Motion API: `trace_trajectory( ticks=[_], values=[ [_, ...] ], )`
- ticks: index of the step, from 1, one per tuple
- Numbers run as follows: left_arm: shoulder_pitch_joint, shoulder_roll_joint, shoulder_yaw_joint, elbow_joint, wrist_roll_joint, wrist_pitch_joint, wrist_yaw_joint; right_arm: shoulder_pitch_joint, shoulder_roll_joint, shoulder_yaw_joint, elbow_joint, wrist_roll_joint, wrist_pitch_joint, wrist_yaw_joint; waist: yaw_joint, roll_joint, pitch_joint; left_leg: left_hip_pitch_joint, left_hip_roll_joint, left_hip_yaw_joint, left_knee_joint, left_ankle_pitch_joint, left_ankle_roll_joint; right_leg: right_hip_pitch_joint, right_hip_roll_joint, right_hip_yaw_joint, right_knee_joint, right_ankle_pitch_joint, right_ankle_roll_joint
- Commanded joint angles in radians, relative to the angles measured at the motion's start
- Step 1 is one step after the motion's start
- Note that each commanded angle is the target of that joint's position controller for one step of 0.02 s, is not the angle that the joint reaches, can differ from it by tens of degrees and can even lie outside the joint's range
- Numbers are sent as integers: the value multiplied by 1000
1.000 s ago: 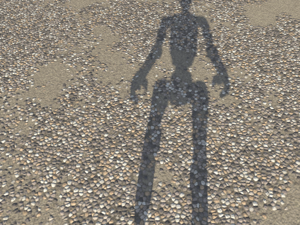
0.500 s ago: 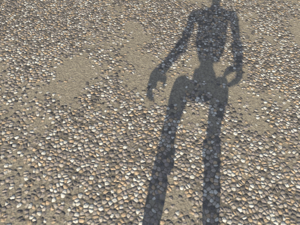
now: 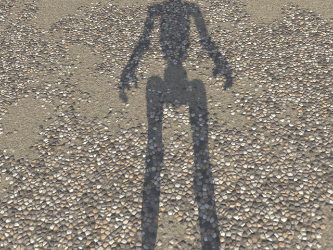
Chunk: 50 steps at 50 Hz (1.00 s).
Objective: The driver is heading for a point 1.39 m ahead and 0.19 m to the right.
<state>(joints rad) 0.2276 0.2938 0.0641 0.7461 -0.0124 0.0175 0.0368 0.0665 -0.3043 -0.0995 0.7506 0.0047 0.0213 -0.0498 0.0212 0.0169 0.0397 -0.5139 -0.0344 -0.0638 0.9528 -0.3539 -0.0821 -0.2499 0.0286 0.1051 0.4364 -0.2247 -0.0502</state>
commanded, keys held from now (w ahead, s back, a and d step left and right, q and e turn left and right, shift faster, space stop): e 0.42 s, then no key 0.58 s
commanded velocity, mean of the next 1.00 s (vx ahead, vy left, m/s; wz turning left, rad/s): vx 0.00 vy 0.00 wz -0.37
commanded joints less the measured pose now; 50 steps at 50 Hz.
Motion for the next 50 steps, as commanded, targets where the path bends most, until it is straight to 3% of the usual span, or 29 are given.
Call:
trace_trajectory(
  ticks=[1, 7, 10, 11, 12, 13, 14, 15, 16, 17, 19, 22, 25, 28, 30, 31, 32, 33, 34, 35, 37, 39, 42, 45, 47, 48, 49, 50],
  values=[
    [-1, 190, 53, -72, -1, 1, 12, -64, -48, -3, -75, 5, -22, 7, 12, -163, -127, -54, 1, -20, -124, 13, -14, 209, -223, 252, -49, 458, -166],
    [-60, 195, 59, -108, -5, 19, 1, -27, -74, -7, -64, 13, -43, 29, 7, -197, -124, 108, -23, -27, -319, -6, 5, 137, -201, 368, -20, 451, -164],
    [-113, 177, 54, -131, -22, 28, 7, 61, -87, -17, -35, 11, -58, 41, -48, -181, -132, 293, -8, -9, -608, 220, 41, 80, -133, 380, 41, 327, -95],
    [-84, 140, 44, -136, -12, 27, 9, 89, -134, -30, -31, -1, -57, 38, -35, -100, -162, 427, 118, -99, -627, 314, 87, -20, -80, 329, 132, 127, -46],
    [5, 78, 27, -127, 12, 23, 2, 60, -193, -35, -51, -17, -46, 27, 33, 168, -167, 523, 326, -300, -604, 612, 190, -185, 78, 155, 355, -323, 17],
    [1, 156, 52, -146, 2, 12, 2, 73, -192, -34, -52, -49, -45, 35, 13, 255, -142, 451, 459, -467, -636, 653, 350, -314, 96, 88, 555, -482, 64],
    [8, 227, 75, -123, -1, 11, 3, 31, -144, -20, -69, -40, -50, 36, 18, 152, -109, 414, 432, -392, -642, 571, 362, -323, 32, 88, 695, -408, 90],
    [5, 232, 84, -108, -5, 19, 2, -14, -101, -9, -74, -28, -49, 32, 29, 115, -85, 392, 355, -285, -633, 487, 314, -332, 17, 72, 740, -331, 105],
    [13, 205, 81, -91, -6, 32, 5, -34, -83, -1, -82, -16, -46, 27, 27, 103, -72, 384, 301, -208, -633, 427, 282, -338, 11, 58, 774, -279, 123],
    [8, 182, 74, -97, -4, 39, 2, -36, -82, 3, -79, -8, -43, 21, 17, 112, -56, 381, 287, -169, -635, 443, 284, -355, 7, 45, 804, -235, 139],
    [-32, 142, 61, -127, -14, 38, -6, 2, -91, 4, -68, -15, -33, 7, -9, 132, -51, 396, 260, -94, -650, 460, 293, -363, -6, -11, 754, -185, 155],
    [-95, 113, 44, -170, -10, 32, -11, 69, -119, -4, -54, -19, -23, -2, -59, 140, -84, 495, 298, -82, -647, 502, 322, -369, -43, -34, 611, -183, 169],
    [-90, 85, 25, -182, 4, 28, -21, 51, -157, -13, -53, -9, -17, 13, -55, 148, -106, 451, 307, -39, -637, 537, 325, -225, -59, -77, 440, -211, 151],
    [-63, 100, 27, -176, 2, 30, -27, 54, -173, -13, -41, 8, -15, 30, -50, 161, -104, 423, 315, -33, -610, 551, 318, -114, -39, -119, 277, -176, 124],
    [-2, 92, 27, -150, 5, 31, -33, 35, -165, -5, -31, 25, -14, 34, -7, 145, -101, 384, 297, -15, -549, 514, 278, 16, -18, -145, 44, -10, 80],
    [18, 105, 31, -140, 8, 30, -33, 72, -135, 7, -9, 29, -18, 36, 2, 115, -100, 332, 269, 8, -508, 445, 224, 118, -14, -133, -83, 103, 51],
    [34, 155, 39, -146, 10, 30, -25, 120, -82, 27, 3, 0, -26, 43, -17, -21, -148, 230, 206, 73, -391, 261, 132, 274, -130, 19, -98, 340, 18],
    [-19, 217, 41, -182, 26, 31, -14, 142, -21, 49, -19, -42, -35, 51, -64, -277, -152, 70, 99, 150, -243, -157, 33, 295, -350, 253, -67, 594, -119],
    [0, 152, 25, -176, 49, 11, -24, 48, -88, 30, -32, -23, -28, 36, 20, -222, -160, 80, 99, 60, -109, -289, 10, 175, -398, 293, -95, 509, -245],
    [-30, 130, 15, -162, 51, -7, -31, 44, -121, 18, -29, -2, -20, 32, 1, -190, -118, 67, 106, 38, -25, -270, 8, 142, -353, 238, -110, 440, -241],
    [-89, 127, 14, -148, 34, -28, -33, 81, -125, 7, 9, -3, -3, 21, -20, -179, -83, 40, 112, 18, 10, -183, 6, 130, -278, 159, -113, 362, -171],
    [-110, 106, 5, -133, 29, -34, -28, 110, -110, 6, 28, -5, 3, 18, -39, -155, -85, 95, 103, 17, 29, -108, -6, 92, -252, 108, -106, 464, -165],
    [-127, 79, -1, -111, 26, -32, -26, 106, -67, 22, 37, 1, 2, 19, -32, -154, -92, 154, 105, 33, -127, -59, -11, 104, -217, 67, -94, 420, -156],
    [-116, 89, 1, -82, 26, -24, -27, 85, -68, 29, 36, 1, -1, 20, -11, -153, -93, 212, 94, 44, -279, -52, -5, 112, -230, 109, -86, 350, -172],
    [-136, 77, -5, -65, 16, -22, -28, 123, -63, 32, 56, 0, -5, 23, -39, -138, -86, 299, 83, 59, -457, 80, 13, 80, -213, 112, -74, 263, -149],
    [-122, 68, -9, -49, 11, -24, -30, 138, -67, 35, 65, -11, -9, 25, -53, -112, -80, 372, 87, 49, -572, 234, 30, 45, -191, 103, -75, 196, -111],
    [-91, 55, -13, -35, 22, -31, -33, 146, -105, 32, 67, -23, -13, 23, -38, -64, -91, 444, 135, -9, -573, 381, 51, 9, -155, 85, -61, 119, -63],
    [-57, 64, -9, -30, 36, -38, -41, 141, -168, 19, 70, -16, -12, 20, 11, 38, -85, 444, 166, -16, -520, 434, 86, -11, -95, 33, -50, 42, -28]
  ],
)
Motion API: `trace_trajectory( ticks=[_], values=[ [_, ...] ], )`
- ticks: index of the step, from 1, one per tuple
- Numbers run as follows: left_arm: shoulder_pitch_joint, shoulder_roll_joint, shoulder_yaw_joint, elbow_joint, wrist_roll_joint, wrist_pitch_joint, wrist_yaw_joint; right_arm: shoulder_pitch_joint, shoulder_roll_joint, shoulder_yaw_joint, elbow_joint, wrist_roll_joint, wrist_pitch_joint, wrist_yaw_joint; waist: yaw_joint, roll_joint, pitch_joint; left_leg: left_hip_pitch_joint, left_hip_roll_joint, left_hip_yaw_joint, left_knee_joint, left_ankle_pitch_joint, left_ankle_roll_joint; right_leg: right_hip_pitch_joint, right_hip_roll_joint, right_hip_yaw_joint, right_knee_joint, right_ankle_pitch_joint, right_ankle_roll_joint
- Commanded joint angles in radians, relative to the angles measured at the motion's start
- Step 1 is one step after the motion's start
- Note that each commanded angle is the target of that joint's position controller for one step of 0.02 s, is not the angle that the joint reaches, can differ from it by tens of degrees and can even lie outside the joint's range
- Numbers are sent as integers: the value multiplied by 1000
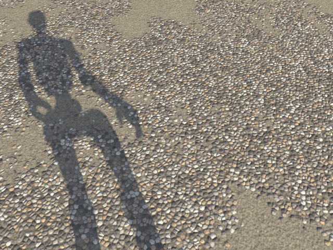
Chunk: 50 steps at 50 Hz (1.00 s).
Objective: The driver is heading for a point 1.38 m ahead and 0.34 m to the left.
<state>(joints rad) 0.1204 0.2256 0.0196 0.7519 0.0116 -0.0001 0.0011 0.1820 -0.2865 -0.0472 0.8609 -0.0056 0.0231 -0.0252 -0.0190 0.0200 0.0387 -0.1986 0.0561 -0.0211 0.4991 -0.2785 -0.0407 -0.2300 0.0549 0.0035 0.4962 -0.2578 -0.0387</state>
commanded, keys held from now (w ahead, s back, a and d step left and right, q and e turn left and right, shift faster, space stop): no key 0.80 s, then w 0.20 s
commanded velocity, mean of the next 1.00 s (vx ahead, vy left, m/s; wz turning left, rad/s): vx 0.03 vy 0.00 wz -0.01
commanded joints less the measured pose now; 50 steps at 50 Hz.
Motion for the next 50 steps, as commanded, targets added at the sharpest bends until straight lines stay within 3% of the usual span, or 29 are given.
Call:
trace_trajectory(
  ticks=[1, 2, 3, 5, 16, 40, 41, 43, 44, 46, 49, 50],
  values=[
    [31, 127, 35, -31, 14, -19, -3, 3, -163, -33, -26, 7, -17, 2, 44, 87, -74, 32, 59, -56, -72, 195, 77, 26, -75, 79, -105, 39, -7],
    [-8, 143, 38, -25, 11, -15, 2, -13, -121, -23, -30, 3, -23, 7, 22, 59, -50, -9, 45, -54, -94, 129, 71, 49, -71, 71, -81, 42, 6],
    [-21, 136, 39, -22, 5, -10, 8, -19, -105, -17, -22, -5, -29, 5, 21, 50, -52, -22, 40, -50, -105, 118, 57, 60, -75, 70, -72, 67, 3],
    [-9, 130, 40, -7, 3, 2, 15, -15, -97, -12, -7, -5, -41, 4, 19, 41, -39, -13, 26, -37, -101, 148, 37, 54, -79, 74, -73, 119, -3],
    [33, 128, 44, 109, -4, 1, 23, 4, -88, 1, 68, 0, -38, -10, 11, -21, -23, 6, 2, -19, -95, 143, 40, 56, -79, 65, -82, 161, 11],
    [69, 112, 28, 273, -10, 1, 35, 56, -57, 19, 177, 1, -34, -18, 17, -20, -6, -8, -26, 3, -105, 130, 37, 54, -76, 48, -93, 156, 13],
    [86, 105, 26, 285, -11, 2, 36, 77, -48, 21, 189, 2, -33, -19, 17, -23, -29, -2, -39, 16, -104, 31, 41, 61, -65, 38, -96, 47, 10],
    [98, 128, 35, 290, -23, 5, 39, 76, -60, 15, 185, 13, -31, -23, 23, -33, 21, -70, -64, 30, -66, -277, 70, -4, -53, 44, -94, -332, -21],
    [97, 132, 37, 285, -25, 0, 39, 67, -61, 15, 173, 15, -36, -25, 25, -42, 68, -120, -59, 18, -56, -372, 86, -51, -71, 75, -110, -450, -41],
    [126, 141, 40, 284, -32, -25, 33, 64, -40, 18, 159, 19, -61, -19, 35, -75, 111, -191, -48, 2, -6, -369, 103, -58, -133, 170, -145, -514, -84],
    [201, 187, 58, 299, -39, -54, 20, 54, 7, 25, 139, 28, -101, 3, 43, -186, 75, -236, -69, 59, 172, -190, 104, 17, -297, 428, -268, -566, -183],
    [185, 186, 57, 289, -39, -57, 18, 55, 4, 24, 136, 30, -108, 9, 32, -184, 81, -193, -59, 47, 180, -174, 119, -29, -320, 464, -291, -547, -197]
  ],
)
